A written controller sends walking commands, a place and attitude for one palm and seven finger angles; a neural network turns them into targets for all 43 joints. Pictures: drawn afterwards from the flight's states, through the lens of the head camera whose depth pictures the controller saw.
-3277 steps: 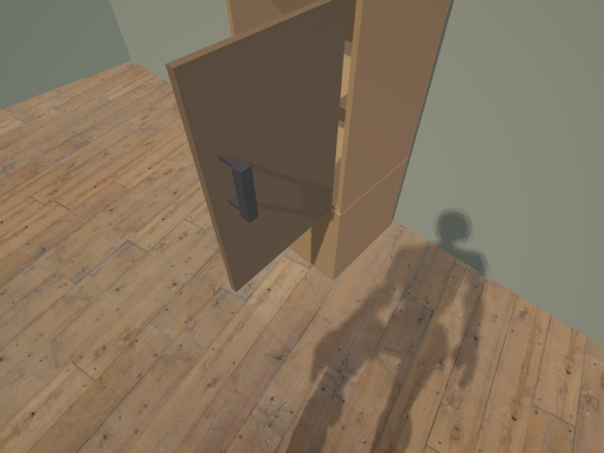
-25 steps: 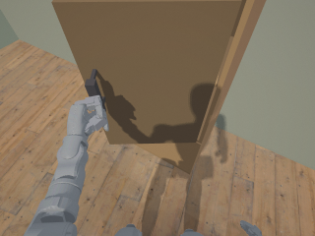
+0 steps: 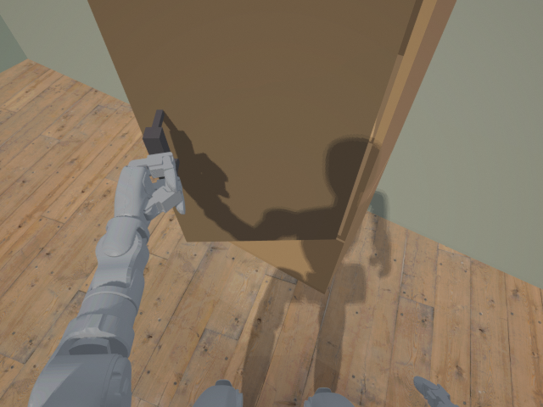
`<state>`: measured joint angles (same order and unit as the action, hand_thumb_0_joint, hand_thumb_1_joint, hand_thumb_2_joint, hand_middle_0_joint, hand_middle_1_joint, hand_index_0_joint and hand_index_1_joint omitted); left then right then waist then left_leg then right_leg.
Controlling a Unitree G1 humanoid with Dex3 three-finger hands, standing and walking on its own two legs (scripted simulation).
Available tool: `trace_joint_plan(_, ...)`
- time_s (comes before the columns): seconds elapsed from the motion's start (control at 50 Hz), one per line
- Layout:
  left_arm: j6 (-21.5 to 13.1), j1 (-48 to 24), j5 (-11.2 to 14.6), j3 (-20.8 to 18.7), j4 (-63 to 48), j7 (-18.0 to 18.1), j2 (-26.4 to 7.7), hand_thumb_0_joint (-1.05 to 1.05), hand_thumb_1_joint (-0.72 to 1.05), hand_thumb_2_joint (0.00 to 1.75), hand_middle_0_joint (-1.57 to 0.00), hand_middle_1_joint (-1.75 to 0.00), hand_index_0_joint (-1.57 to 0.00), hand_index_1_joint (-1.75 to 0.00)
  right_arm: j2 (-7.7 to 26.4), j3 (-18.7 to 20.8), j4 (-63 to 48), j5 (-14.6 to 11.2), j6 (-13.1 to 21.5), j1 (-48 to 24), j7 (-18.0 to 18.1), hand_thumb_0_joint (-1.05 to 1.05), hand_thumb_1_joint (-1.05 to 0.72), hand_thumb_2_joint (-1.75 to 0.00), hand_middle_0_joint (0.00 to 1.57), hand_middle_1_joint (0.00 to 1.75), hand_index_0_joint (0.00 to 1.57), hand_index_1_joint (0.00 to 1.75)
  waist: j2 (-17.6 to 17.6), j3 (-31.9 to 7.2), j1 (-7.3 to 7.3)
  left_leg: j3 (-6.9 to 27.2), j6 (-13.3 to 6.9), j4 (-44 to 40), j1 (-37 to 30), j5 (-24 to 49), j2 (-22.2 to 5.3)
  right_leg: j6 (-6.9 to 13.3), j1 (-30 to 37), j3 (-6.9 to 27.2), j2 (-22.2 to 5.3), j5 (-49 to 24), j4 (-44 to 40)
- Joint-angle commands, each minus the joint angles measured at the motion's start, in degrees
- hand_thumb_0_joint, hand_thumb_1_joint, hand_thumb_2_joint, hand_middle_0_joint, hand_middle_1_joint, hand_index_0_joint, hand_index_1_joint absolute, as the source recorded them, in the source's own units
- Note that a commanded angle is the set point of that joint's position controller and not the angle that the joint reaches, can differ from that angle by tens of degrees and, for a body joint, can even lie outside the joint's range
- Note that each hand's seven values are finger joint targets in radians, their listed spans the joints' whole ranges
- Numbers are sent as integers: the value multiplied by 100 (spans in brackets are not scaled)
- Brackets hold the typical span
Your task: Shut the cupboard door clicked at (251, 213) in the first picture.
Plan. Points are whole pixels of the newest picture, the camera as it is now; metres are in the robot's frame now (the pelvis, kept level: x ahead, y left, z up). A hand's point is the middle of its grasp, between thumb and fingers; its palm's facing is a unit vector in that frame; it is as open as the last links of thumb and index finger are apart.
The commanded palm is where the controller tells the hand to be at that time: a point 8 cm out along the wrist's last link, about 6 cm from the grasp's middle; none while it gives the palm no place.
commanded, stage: push the door shut along its arc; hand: left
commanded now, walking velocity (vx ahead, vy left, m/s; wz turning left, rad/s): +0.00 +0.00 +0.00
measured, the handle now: (165, 152) +0.50 +0.19 +0.07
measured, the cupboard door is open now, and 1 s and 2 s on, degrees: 32 14 3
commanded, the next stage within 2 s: pull the fist back off the door in 1.70 s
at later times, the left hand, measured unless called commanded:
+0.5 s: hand (179, 159) +0.47 +0.16 +0.08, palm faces -0.15 -0.99 -0.01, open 3.1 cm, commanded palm +0.47 +0.20 +0.08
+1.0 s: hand (206, 133) +0.53 +0.12 +0.08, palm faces -0.27 -0.96 +0.01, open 3.1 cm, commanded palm +0.54 +0.16 +0.08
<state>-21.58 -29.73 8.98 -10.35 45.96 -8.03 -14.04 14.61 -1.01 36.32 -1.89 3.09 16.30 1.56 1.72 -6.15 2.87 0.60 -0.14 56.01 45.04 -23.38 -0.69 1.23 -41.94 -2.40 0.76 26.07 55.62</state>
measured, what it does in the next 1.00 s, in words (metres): stands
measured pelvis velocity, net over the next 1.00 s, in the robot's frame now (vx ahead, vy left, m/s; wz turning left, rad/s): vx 0.00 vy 0.02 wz -0.03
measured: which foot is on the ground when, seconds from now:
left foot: down 0.00-1.00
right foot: down 0.00-1.00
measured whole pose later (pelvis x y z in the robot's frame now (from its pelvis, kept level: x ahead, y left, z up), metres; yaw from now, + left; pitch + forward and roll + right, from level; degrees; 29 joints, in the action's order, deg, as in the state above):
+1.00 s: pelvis +0.00 +0.02 -0.03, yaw -2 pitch +23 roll -4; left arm -18.0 -63.8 6.1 -15.0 73.3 -20.5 -27.9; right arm 15.9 -2.2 38.5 -0.7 2.9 22.5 -0.2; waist 2.9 -7.0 11.6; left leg 1.4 -1.4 65.3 62.3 -25.9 -1.7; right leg 0.2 -57.7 -3.0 1.8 26.9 61.8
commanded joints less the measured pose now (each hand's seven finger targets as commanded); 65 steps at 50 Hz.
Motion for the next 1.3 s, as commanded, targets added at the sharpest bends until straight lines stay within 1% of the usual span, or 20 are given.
trace_joint_plan(0.0, -495, -3150, 151, -249, -841, -225, -1119, 0, 90, 90, -130, -150, -130, -150, 787, 317, -484, -17, 259, 252, 119, 0, -90, -90, 20, 30, 20, 30, 30, -2016, 216, 98, -145, -570, -1149, 713, 98, -14, 513, 296, 10, -1332, -772)
trace_joint_plan(0.04, -473, -3090, 143, -382, -552, -350, -1306, 0, 90, 90, -130, -150, -130, -150, 833, 318, -463, -4, 243, 380, 101, 0, -90, -90, 20, 30, 20, 30, 105, -2227, 148, 133, -137, -518, -1145, 931, 100, 12, 549, 278, 21, -1531, -645)
trace_joint_plan(0.06, -468, -3213, 173, -234, -568, -418, -1129, 0, 90, 90, -130, -150, -130, -150, 810, 316, -480, -20, 237, 374, 80, 0, -90, -90, 20, 30, 20, 30, 88, -2248, 213, 128, -141, -504, -1194, 1050, 94, 3, 526, 260, 10, -1675, -635)
trace_joint_plan(0.12, -441, -3515, 200, -337, -288, -563, -1343, 0, 90, 90, -130, -150, -130, -150, 868, 329, -453, -35, 193, 449, 79, 0, -90, -90, 20, 30, 20, 30, -125, -2126, 284, 135, -158, -453, -968, 886, 77, -15, 431, 282, 22, -1517, -652)
trace_joint_plan(0.42, -324, -4879, 117, -348, 543, -1075, -1734, 0, 90, 90, -130, -150, -130, -150, 1044, 351, -233, -6, 144, 917, 34, 0, -90, -90, 20, 30, 20, 30, 371, -2487, 644, 364, -167, -178, -1120, 952, -3, 38, -469, 187, 103, -1142, -431)
trace_joint_plan(0.5, -257, -4996, 106, -362, 804, -1129, -1770, 0, 90, 90, -130, -150, -130, -150, 1089, 347, -212, 7, 125, 1032, 4, 0, -90, -90, 20, 30, 20, 30, 425, -2437, 687, 424, -151, -165, -1170, 962, -35, 55, -709, 123, 136, -1016, -406)
trace_joint_plan(0.52, -239, -5231, 97, -334, 810, -1135, -1795, 0, 90, 90, -130, -150, -130, -150, 1101, 341, -185, 12, 125, 1076, 5, 0, -90, -90, 20, 30, 20, 30, 327, -2400, 786, 450, -164, -155, -1117, 914, -48, 46, -754, 121, 138, -982, -407)
trace_joint_plan(0.56, -274, -5356, 33, -418, 761, -1123, -1929, 0, 90, 90, -130, -150, -130, -150, 1127, 355, -171, 26, 130, 1137, 6, 0, -90, -90, 20, 30, 20, 30, 488, -2639, 767, 498, -147, -119, -1308, 1075, -64, 60, -875, 95, 140, -1018, -341)
trace_joint_plan(0.58, -259, -5495, 24, -286, 778, -1128, -1775, 0, 90, 90, -130, -150, -130, -150, 1101, 353, -155, 31, 142, 1154, -5, 0, -90, -90, 20, 30, 20, 30, 535, -2591, 844, 503, -151, -101, -1364, 1083, -72, 50, -985, 88, 146, -1002, -354)
trace_joint_plan(0.64, -265, -5549, -13, -437, 812, -1131, -1988, 0, 90, 90, -130, -150, -130, -150, 1140, 355, -141, 61, 132, 1260, -23, 0, -90, -90, 20, 30, 20, 30, 624, -2741, 807, 542, -142, -59, -1448, 1257, -76, 82, -1008, 62, 170, -1062, -286)
trace_joint_plan(0.7, -179, -5822, -82, -477, 1082, -1126, -2122, 0, 90, 90, -130, -150, -130, -150, 1170, 332, -109, 54, 106, 1321, -38, 0, -90, -90, 20, 30, 20, 30, 464, -2482, 936, 550, -156, -47, -1178, 1028, -98, 55, -1119, 82, 177, -920, -327)
trace_joint_plan(0.74, -184, -6040, -120, -462, 1050, -1136, -2139, 0, 90, 90, -130, -150, -130, -150, 1155, 328, -106, 79, 117, 1378, -43, 0, -90, -90, 20, 30, 20, 30, 704, -2631, 953, 558, -153, 17, -1286, 1201, -81, 76, -1159, 70, 179, -1008, -265)
trace_joint_plan(0.86, -105, -6454, -158, -374, 1246, -1262, -2128, 0, 90, 90, -130, -150, -130, -150, 1187, 321, -37, 100, 124, 1490, -72, 0, -90, -90, 20, 30, 20, 30, 843, -2809, 1122, 639, -145, 141, -1463, 1292, -134, 71, -1508, 45, 198, -977, -213)
trace_joint_plan(0.94, 55, -6520, -196, -632, 1601, -1295, -2482, 0, 90, 90, -130, -150, -130, -150, 1208, 269, -61, 111, 113, 1595, -64, 0, -90, -90, 20, 30, 20, 30, 640, -2736, 1167, 576, -198, 252, -1063, 1315, -114, 69, -1399, 66, 226, -1039, -164)
trace_joint_plan(1.08, 193, -6863, -335, -599, 1702, -1392, -2612, 0, 90, 90, -130, -150, -130, -150, 1190, 254, -79, 145, 77, 1713, -82, 0, -90, -90, 20, 30, 20, 30, 748, -2940, 1267, 510, -219, 459, -891, 1524, -117, 41, -1364, 98, 253, -1265, -83)
trace_joint_plan(1.12, 274, -6909, -389, -773, 1819, -1408, -2896, 0, 90, 90, -130, -150, -130, -150, 1206, 239, -85, 145, 71, 1768, -69, 0, -90, -90, 20, 30, 20, 30, 706, -2940, 1269, 468, -238, 518, -683, 1509, -116, 38, -1255, 124, 267, -1330, -64)
trace_joint_plan(1.14, 250, -7082, -396, -809, 1698, -1410, -2987, 0, 90, 90, -130, -150, -130, -150, 1195, 225, -86, 165, 80, 1797, -64, 0, -90, -90, 20, 30, 20, 30, 905, -3052, 1259, 464, -234, 542, -753, 1624, -105, 55, -1244, 123, 266, -1408, -9)
trace_joint_plan(1.18, 279, -7044, -460, -785, 1720, -1424, -2972, 0, 90, 90, -130, -150, -130, -150, 1188, 240, -78, 182, 68, 1836, -69, 0, -90, -90, 20, 30, 20, 30, 878, -3205, 1268, 476, -226, 599, -810, 1786, -119, 43, -1247, 110, 270, -1540, 26)
trace_joint_plan(1.24, 319, -7038, -475, -1058, 1669, -1482, -3324, 0, 90, 90, -130, -150, -130, -150, 1203, 253, -90, 200, 54, 1915, -66, 0, -90, -90, 20, 30, 20, 30, 837, -3394, 1241, 424, -248, 665, -704, 1937, -102, 43, -991, 135, 296, -1806, 70)
trace_joint_plan(1.28, 404, -6946, -525, -890, 1785, -1561, -3193, 0, 90, 90, -130, -150, -130, -150, 1186, 247, -94, 192, 23, 1900, -62, 0, -90, -90, 20, 30, 20, 30, 824, -3313, 1256, 384, -238, 677, -611, 1950, -97, 29, -959, 136, 292, -1907, 57)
